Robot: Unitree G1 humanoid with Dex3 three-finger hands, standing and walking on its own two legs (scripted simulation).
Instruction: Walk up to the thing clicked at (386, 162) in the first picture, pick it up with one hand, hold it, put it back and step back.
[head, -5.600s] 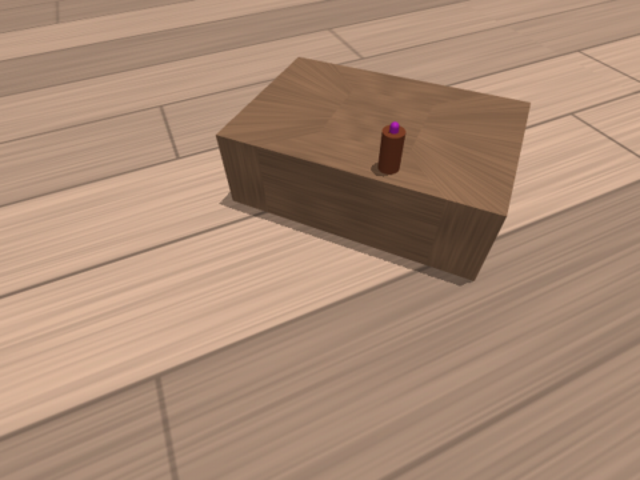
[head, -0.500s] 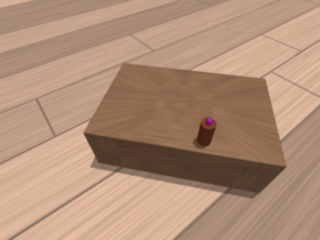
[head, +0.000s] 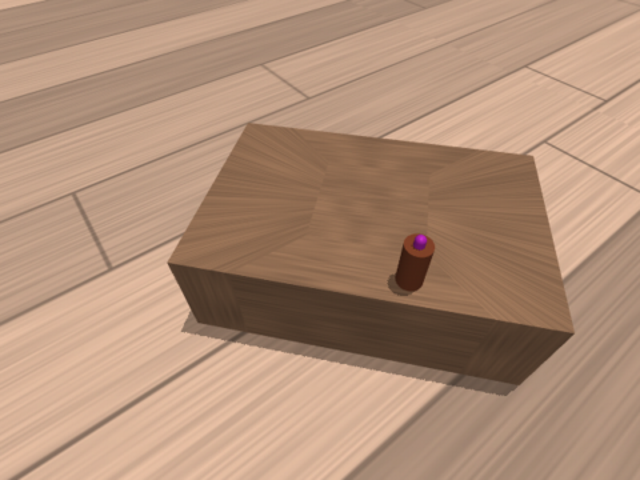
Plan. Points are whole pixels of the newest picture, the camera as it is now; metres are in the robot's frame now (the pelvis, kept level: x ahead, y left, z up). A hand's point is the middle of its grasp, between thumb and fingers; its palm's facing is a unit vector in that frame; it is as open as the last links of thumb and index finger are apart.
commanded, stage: stand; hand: right
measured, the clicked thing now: (415, 259) +0.66 -0.24 -0.33
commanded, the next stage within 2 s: walk up in 0.94 s
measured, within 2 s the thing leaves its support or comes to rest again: neither
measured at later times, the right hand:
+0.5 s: hand out of the picture +0.09 -0.25 -0.15, palm faces -0.02 +0.94 -0.34, open 7.4 cm
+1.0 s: hand out of the picture +0.08 -0.26 -0.15, palm faces -0.01 +0.94 -0.33, open 7.4 cm
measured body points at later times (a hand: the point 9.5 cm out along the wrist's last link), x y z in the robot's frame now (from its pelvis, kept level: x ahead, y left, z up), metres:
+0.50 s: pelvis +0.00 +0.00 +0.00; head +0.01 +0.00 +0.45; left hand +0.07 +0.30 -0.13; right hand +0.09 -0.30 -0.13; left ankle +0.02 +0.13 -0.75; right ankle -0.02 -0.15 -0.75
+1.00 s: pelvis +0.00 +0.00 +0.00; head +0.01 +0.00 +0.45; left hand +0.07 +0.31 -0.13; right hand +0.08 -0.30 -0.13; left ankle +0.01 +0.13 -0.74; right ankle -0.02 -0.15 -0.75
